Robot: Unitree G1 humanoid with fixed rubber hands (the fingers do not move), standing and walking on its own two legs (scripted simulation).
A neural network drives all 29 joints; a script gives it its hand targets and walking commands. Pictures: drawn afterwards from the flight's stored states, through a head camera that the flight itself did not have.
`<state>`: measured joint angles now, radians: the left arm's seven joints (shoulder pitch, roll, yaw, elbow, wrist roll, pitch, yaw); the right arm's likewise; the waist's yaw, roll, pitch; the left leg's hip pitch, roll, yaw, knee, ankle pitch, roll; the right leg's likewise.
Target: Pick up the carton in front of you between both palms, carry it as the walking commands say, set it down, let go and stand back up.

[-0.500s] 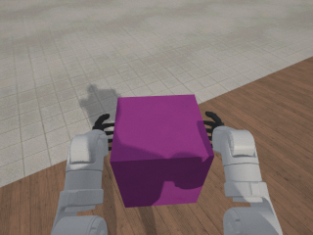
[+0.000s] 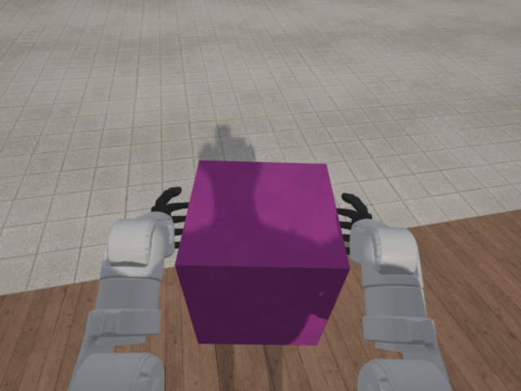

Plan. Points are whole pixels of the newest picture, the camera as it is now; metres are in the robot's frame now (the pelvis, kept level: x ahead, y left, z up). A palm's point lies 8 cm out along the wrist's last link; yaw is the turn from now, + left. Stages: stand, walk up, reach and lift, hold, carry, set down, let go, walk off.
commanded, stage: carry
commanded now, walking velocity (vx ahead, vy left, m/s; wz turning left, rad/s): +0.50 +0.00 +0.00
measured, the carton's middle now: (260, 256) +0.35 +0.01 +0.01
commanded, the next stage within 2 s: none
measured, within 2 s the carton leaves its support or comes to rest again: neither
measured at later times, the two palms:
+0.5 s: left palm (216, 123) +0.65 +0.11 +0.07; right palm (351, 128) +0.66 -0.19 +0.07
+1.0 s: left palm (208, 78) +0.94 +0.17 +0.03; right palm (310, 80) +0.95 -0.13 +0.03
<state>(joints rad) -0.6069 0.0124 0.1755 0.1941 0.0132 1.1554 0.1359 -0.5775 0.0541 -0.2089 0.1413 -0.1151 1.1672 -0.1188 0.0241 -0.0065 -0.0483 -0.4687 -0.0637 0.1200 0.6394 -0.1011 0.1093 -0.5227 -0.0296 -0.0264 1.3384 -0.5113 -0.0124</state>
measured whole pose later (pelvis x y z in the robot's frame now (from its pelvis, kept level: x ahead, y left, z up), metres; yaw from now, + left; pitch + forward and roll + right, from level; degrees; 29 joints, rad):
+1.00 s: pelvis +0.60 +0.00 -0.10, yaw +0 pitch +4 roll +0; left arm -0.65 0.02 0.18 0.21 0.02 1.14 0.13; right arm -0.62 0.05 -0.23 0.14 -0.12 1.17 -0.12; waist 0.06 -0.02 -0.12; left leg -0.50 -0.06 0.12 0.55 0.03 0.10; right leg -0.25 0.08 -0.02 1.12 -0.58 -0.07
